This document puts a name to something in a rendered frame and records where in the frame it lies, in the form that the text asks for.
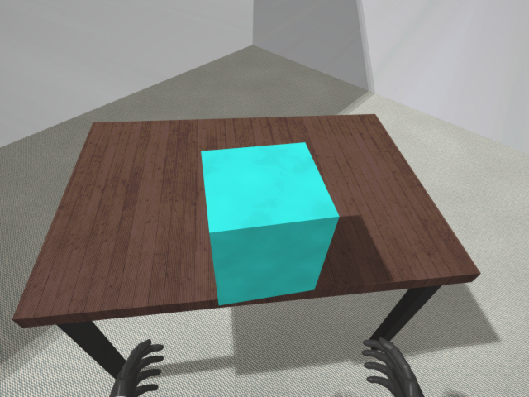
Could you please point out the carton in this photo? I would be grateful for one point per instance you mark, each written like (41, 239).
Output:
(271, 220)

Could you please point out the robot left hand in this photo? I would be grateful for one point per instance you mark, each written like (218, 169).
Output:
(130, 376)

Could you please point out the table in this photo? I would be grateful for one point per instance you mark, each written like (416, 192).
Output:
(131, 237)

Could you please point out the robot right hand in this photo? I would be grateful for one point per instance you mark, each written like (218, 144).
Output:
(401, 381)

